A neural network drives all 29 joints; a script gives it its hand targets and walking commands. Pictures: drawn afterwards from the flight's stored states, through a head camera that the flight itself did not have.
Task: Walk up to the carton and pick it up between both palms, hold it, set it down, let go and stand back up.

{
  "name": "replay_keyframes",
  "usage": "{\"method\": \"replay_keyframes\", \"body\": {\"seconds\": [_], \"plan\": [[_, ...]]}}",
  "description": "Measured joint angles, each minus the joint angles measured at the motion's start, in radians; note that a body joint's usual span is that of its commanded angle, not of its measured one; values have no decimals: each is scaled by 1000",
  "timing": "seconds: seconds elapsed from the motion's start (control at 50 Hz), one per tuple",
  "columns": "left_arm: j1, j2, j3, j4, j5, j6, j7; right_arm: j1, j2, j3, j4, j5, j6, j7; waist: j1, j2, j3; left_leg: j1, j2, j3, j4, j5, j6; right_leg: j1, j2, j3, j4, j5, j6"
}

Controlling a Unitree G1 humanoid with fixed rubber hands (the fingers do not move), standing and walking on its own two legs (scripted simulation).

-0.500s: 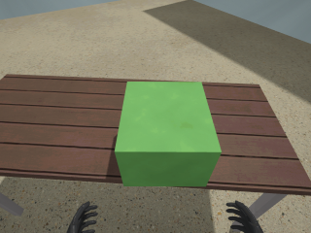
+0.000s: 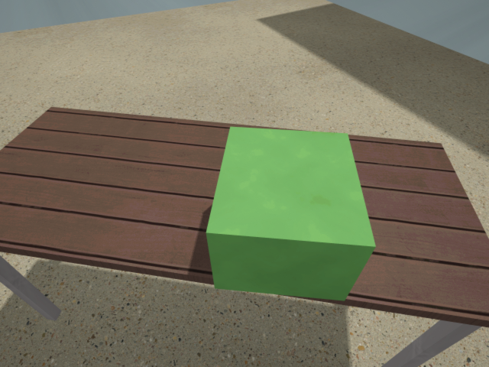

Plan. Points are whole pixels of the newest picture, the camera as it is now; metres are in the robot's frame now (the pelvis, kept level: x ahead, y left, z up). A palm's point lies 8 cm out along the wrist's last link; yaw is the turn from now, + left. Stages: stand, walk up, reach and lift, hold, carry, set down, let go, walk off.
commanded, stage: stand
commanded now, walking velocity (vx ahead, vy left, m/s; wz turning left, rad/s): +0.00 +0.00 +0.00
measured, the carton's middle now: (283, 208) +0.47 -0.07 -0.03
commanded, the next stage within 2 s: none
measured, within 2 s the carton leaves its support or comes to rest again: neither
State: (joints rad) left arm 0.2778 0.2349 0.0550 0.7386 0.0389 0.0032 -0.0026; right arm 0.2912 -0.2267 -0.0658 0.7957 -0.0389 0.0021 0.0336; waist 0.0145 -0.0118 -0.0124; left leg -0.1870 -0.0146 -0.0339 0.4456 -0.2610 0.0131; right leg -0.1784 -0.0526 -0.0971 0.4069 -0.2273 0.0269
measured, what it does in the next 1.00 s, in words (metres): stands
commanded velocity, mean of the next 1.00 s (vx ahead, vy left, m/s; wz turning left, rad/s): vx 0.00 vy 0.00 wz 0.00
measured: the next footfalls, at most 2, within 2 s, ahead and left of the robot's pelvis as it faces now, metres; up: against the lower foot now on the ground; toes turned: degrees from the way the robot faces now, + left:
none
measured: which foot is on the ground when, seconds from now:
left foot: down 0.00-1.00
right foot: down 0.00-1.00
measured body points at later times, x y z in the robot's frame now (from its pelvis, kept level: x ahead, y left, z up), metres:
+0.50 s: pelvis +0.00 +0.00 +0.00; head +0.00 +0.01 +0.45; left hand +0.01 +0.25 -0.14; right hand +0.03 -0.25 -0.14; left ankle -0.02 +0.11 -0.74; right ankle -0.01 -0.13 -0.74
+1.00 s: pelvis -0.01 -0.01 +0.00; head -0.01 -0.01 +0.45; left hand -0.04 +0.22 -0.15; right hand -0.01 -0.24 -0.15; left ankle -0.02 +0.11 -0.74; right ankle -0.01 -0.13 -0.74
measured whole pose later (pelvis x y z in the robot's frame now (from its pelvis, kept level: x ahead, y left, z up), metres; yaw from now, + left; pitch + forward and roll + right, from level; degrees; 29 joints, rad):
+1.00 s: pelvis -0.01 -0.01 +0.00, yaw +3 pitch -1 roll +0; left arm 0.36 0.17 0.02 1.07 0.02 0.00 0.03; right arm 0.33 -0.15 -0.02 1.10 -0.02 -0.01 -0.03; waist 0.01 0.00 0.00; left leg -0.16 -0.02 -0.08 0.39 -0.22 0.00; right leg -0.14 -0.06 -0.14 0.37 -0.21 0.01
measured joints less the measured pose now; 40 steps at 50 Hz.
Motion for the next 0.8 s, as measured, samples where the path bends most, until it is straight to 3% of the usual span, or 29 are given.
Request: {"method": "replay_keyframes", "body": {"seconds": [0.8], "plan": [[80, -56, -36, 280, -17, -11, 32, 41, 58, 33, 258, 21, -9, -55, -6, 9, 6, 30, -11, -42, -54, 39, -8, 39, -9, -41, -38, 14, -9]]}}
